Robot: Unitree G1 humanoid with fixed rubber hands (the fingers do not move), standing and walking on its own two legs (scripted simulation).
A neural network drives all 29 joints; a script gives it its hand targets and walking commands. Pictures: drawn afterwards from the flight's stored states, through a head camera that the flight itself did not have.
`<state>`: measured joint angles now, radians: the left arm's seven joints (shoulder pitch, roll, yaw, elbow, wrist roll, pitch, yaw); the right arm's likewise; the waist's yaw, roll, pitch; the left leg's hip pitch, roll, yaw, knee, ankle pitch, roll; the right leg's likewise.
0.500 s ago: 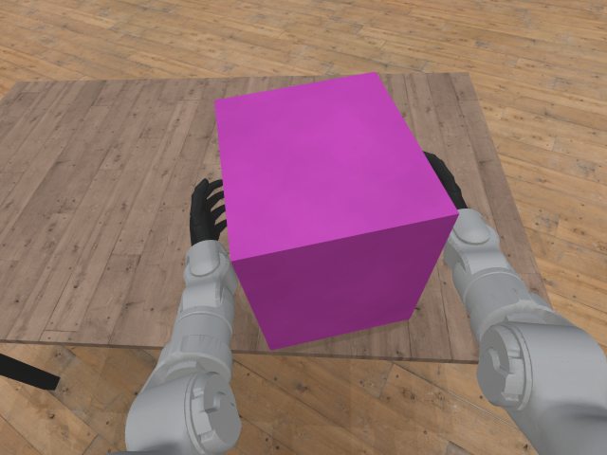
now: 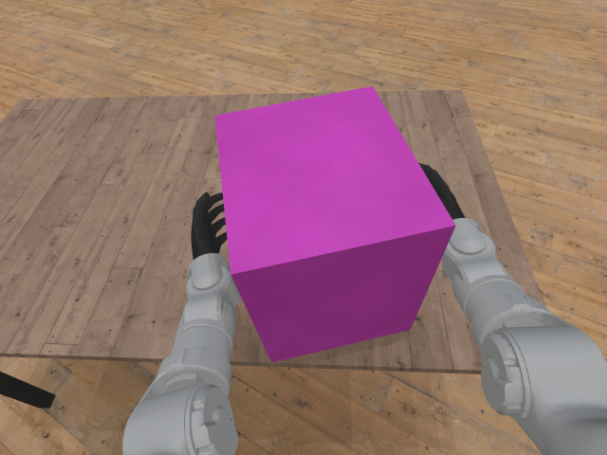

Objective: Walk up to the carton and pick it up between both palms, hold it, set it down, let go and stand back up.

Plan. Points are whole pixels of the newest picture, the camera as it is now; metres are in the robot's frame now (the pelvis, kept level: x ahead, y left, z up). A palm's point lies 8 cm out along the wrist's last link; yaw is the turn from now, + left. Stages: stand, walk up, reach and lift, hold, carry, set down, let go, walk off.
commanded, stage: reach and lift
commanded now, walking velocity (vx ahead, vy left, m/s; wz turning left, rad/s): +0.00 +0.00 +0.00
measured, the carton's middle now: (319, 230) +0.44 +0.08 +0.02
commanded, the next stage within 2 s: none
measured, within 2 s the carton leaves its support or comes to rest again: leaves its support in 0.34 s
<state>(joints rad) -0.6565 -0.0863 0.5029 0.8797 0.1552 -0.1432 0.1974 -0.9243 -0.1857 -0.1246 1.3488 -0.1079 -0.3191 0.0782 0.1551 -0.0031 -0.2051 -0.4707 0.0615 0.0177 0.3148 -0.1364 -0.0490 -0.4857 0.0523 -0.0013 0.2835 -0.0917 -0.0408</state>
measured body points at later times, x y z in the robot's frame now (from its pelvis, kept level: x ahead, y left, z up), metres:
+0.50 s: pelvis -0.03 +0.00 +0.00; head -0.02 -0.01 +0.45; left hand +0.33 +0.24 +0.08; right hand +0.41 -0.08 +0.09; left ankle -0.01 +0.15 -0.74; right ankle +0.01 -0.09 -0.74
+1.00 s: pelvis -0.02 +0.01 +0.01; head -0.05 +0.02 +0.45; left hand +0.36 +0.24 +0.14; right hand +0.41 -0.09 +0.14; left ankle -0.01 +0.15 -0.74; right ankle +0.01 -0.09 -0.74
